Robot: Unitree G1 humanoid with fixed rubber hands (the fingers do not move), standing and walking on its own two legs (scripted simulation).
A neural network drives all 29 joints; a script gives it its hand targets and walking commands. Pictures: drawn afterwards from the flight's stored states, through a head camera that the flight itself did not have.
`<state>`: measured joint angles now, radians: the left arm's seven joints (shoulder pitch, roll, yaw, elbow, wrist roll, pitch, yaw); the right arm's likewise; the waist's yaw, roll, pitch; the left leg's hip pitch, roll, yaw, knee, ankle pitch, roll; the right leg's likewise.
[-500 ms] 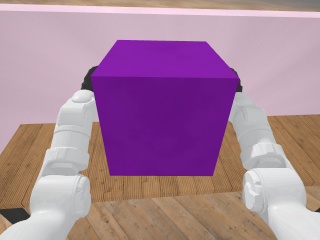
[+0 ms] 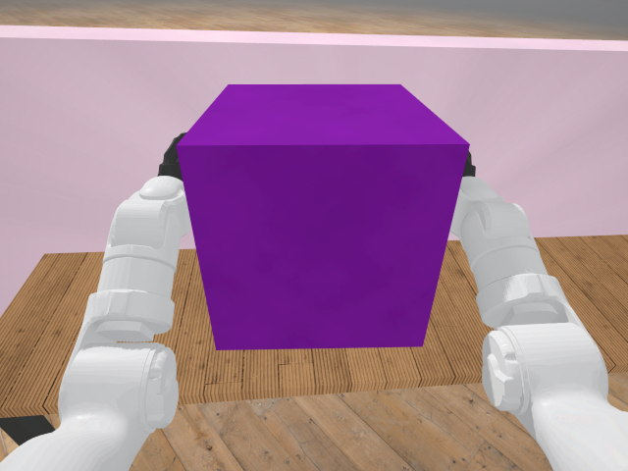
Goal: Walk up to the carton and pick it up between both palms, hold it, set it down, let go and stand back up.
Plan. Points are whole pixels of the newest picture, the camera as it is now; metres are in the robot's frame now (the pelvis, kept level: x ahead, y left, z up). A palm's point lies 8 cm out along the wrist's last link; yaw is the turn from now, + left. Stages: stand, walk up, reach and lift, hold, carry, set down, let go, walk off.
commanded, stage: hold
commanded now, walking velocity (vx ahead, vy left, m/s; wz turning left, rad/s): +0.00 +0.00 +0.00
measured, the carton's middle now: (317, 204) +0.43 -0.02 +0.18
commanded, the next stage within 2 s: none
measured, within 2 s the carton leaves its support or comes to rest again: neither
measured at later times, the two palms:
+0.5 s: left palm (160, 179) +0.38 +0.17 +0.25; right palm (458, 171) +0.38 -0.19 +0.26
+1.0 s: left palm (158, 181) +0.38 +0.17 +0.25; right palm (456, 170) +0.38 -0.19 +0.26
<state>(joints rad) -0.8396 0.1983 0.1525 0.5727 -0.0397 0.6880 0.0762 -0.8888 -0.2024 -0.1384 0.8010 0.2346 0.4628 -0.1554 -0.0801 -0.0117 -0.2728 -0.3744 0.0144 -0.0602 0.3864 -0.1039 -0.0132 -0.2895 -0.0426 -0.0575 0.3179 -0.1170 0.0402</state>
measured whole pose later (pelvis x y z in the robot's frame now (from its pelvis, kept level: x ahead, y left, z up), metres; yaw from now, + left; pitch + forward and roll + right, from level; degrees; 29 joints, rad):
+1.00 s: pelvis +0.00 +0.00 +0.00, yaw +0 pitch +5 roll -1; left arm -0.87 0.20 0.20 0.54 -0.04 0.79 0.08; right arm -0.95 -0.23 -0.12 0.80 0.28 0.58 -0.18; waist -0.06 -0.01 -0.30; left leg -0.37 0.01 -0.06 0.39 -0.10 -0.01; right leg -0.29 -0.04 -0.06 0.33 -0.12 0.04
